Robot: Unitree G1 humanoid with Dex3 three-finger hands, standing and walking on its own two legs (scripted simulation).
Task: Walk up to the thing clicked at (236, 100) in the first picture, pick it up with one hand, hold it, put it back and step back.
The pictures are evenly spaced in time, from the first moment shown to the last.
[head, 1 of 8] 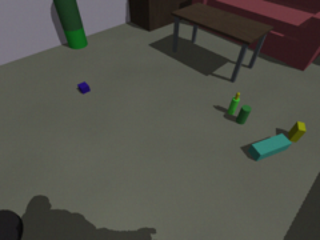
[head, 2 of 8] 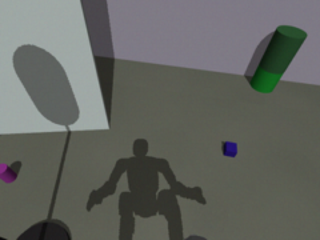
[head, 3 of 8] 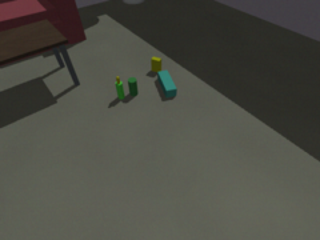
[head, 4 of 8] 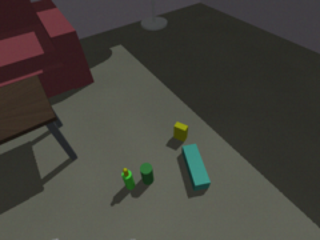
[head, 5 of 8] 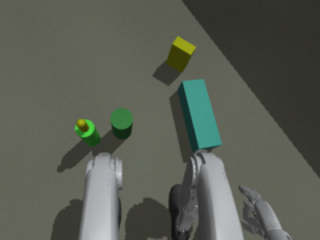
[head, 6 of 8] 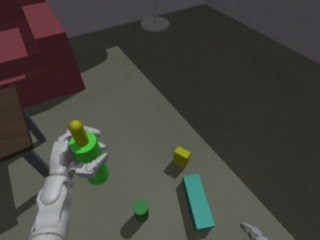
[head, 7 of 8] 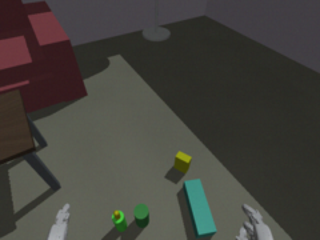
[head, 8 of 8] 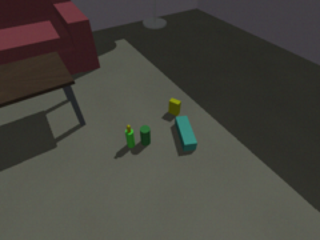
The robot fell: no
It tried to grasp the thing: yes
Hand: left
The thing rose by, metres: 0.68
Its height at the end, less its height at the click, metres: +0.00
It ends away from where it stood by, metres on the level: 0.01
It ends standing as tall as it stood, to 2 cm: yes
